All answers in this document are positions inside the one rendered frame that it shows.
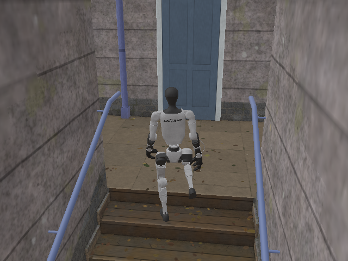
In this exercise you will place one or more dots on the stairs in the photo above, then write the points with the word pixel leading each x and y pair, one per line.
pixel 205 228

